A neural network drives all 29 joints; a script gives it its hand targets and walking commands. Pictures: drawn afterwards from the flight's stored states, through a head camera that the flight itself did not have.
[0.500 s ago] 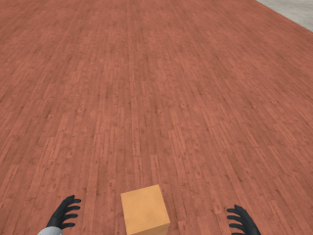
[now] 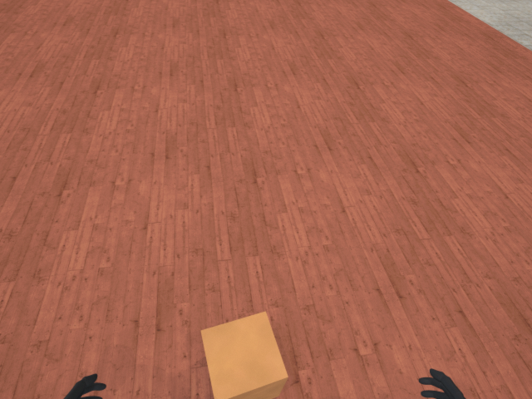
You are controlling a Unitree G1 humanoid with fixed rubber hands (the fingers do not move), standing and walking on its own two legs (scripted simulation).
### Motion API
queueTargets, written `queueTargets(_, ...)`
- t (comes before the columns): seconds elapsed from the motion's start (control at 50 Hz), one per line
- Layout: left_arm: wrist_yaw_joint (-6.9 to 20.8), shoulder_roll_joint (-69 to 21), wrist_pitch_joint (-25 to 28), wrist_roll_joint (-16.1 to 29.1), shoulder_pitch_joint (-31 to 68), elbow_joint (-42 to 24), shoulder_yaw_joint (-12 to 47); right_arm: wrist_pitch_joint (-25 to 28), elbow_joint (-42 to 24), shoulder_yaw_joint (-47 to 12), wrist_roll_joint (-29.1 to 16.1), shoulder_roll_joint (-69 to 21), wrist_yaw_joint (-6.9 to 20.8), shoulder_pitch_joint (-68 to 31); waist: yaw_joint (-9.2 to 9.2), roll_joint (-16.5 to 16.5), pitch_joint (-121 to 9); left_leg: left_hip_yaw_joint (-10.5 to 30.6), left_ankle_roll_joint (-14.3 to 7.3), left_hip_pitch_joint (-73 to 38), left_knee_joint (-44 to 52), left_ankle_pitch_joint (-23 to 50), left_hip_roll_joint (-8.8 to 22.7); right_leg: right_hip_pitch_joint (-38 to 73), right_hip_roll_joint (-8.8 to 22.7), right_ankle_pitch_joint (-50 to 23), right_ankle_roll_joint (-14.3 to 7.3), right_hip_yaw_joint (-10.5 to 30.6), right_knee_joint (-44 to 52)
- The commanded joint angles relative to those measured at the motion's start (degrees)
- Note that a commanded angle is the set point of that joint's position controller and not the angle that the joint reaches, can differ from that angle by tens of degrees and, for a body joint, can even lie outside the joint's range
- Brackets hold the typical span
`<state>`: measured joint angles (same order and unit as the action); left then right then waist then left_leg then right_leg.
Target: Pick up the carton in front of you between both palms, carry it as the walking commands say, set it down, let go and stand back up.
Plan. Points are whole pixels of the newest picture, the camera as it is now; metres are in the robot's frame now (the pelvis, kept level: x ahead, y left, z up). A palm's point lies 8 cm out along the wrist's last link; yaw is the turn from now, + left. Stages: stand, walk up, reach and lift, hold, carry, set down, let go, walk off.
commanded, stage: stand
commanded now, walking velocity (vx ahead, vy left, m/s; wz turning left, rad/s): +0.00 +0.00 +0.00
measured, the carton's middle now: (241, 365) +0.35 +0.04 -0.65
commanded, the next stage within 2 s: none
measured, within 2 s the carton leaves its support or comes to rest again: neither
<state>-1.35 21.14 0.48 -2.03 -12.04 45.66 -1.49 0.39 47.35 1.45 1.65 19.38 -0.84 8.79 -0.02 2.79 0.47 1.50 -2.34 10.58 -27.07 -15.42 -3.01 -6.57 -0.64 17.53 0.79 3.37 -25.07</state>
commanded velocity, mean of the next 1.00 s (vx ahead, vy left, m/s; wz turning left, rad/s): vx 0.00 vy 0.00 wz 0.00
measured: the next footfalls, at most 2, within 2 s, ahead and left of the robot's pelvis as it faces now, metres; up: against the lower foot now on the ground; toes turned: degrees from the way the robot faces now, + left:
none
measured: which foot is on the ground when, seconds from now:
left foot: down 0.00-1.00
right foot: down 0.00-1.00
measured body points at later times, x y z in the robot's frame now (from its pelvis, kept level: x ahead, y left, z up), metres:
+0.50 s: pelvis -0.01 +0.00 +0.01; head -0.01 +0.01 +0.45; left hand +0.10 +0.30 -0.12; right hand +0.10 -0.32 -0.10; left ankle -0.01 +0.09 -0.74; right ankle -0.04 -0.13 -0.74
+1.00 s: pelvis -0.01 -0.01 +0.01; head -0.02 +0.01 +0.46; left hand +0.07 +0.31 -0.12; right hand +0.09 -0.32 -0.10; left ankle -0.01 +0.09 -0.74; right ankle -0.04 -0.13 -0.74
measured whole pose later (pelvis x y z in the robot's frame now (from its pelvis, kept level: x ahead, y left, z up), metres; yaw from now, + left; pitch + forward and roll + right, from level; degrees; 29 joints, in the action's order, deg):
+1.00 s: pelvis -0.01 -0.01 +0.01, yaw +1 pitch -3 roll +0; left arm -1.0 23.0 0.5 -1.3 -8.7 58.5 0.1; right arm 0.3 60.0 -0.2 0.6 21.8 -0.6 6.4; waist -0.1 1.9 2.0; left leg 2.2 -1.8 6.8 -20.4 -10.8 -2.6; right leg -2.7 -0.5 13.1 0.5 2.5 -18.4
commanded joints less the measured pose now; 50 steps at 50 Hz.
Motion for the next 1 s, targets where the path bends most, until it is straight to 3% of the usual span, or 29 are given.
queueTargets(0.0,-0.6,8.3,0.5,0.6,0.8,-1.2,-1.1,0.3,-0.6,2.1,-0.4,10.5,-0.5,-1.1,0.42,-3.3,-3.8,5.9,1.6,-5.8,3.0,26.4,7.9,-0.2,5.0,-21.0,-0.2,2.6,1.7)
queueTargets(0.1,-0.7,8.0,0.4,0.7,1.7,0.5,-0.6,0.3,1.3,1.9,-0.5,10.5,-0.6,-1.8,0.24,-3.5,-4.5,5.6,1.7,-6.4,3.6,26.9,7.7,1.1,5.3,-21.3,-0.3,2.5,2.6)
queueTargets(0.12,-0.7,8.1,0.5,0.6,2.1,1.1,-0.6,0.2,1.5,1.7,-0.3,10.4,-0.7,-2.0,0.17,-2.3,-3.5,5.8,1.5,-5.9,3.9,26.9,7.9,1.1,5.5,-21.4,-0.4,2.4,2.3)
queueTargets(0.34,-0.4,9.4,0.5,0.5,3.6,5.0,-0.1,0.2,5.4,1.4,-0.7,11.5,-0.3,-3.6,0.08,-2.4,-0.2,6.4,1.2,-5.0,7.2,15.6,7.9,0.0,6.3,-13.4,-1.0,4.1,6.8)
queueTargets(0.54,-0.1,9.8,0.6,0.3,4.8,7.7,-0.2,0.4,7.9,1.0,-0.6,11.9,-0.1,-4.1,0.09,-2.6,1.6,6.9,1.2,-3.8,9.2,10.8,7.9,0.0,6.3,-10.4,-1.2,4.1,8.5)
queueTargets(0.66,0.1,9.7,0.6,0.5,4.6,8.8,-0.1,0.4,8.6,0.9,-0.7,12.6,-0.1,-4.7,0.2,-3.1,0.9,7.3,1.3,-4.1,9.5,11.6,8.2,0.1,6.2,-10.4,-1.3,4.1,8.9)
queueTargets(0.7,0.0,10.6,0.6,0.5,4.5,9.5,-0.3,0.4,8.8,0.6,-0.9,12.3,-0.1,-4.1,0.56,-1.8,0.3,7.4,1.2,-4.9,9.5,12.4,8.5,0.5,6.2,-10.4,-1.1,3.7,8.7)
queueTargets(0.76,0.0,10.6,0.6,0.9,4.4,9.3,-0.1,0.5,9.4,0.4,-1.0,12.5,0.0,-3.9,-0.29,-2.8,-0.7,7.5,1.0,-4.6,9.4,12.8,8.4,1.7,6.8,-10.6,-1.5,4.0,9.1)
queueTargets(0.84,0.1,11.0,0.5,0.5,4.8,10.4,-0.2,0.4,9.6,0.6,-1.1,12.9,0.0,-4.7,0.33,-2.4,0.4,7.5,1.1,-4.6,9.4,13.2,8.4,1.1,6.6,-11.4,-1.1,3.9,9.5)
queueTargets(0.94,0.2,11.0,0.5,0.6,4.3,10.5,-0.1,0.5,10.8,0.1,-1.1,13.0,-0.1,-4.8,-0.27,-2.5,0.4,7.9,0.9,-4.7,9.3,13.1,8.7,1.1,6.7,-11.3,-1.7,4.0,9.6)
queueTargets(0.98,0.1,11.5,0.5,0.6,4.7,10.9,-0.3,0.5,10.3,0.1,-0.9,12.7,0.0,-5.0,0.4,-2.8,0.9,7.6,0.9,-4.3,9.9,12.9,8.6,1.4,6.9,-11.1,-1.3,3.9,9.4)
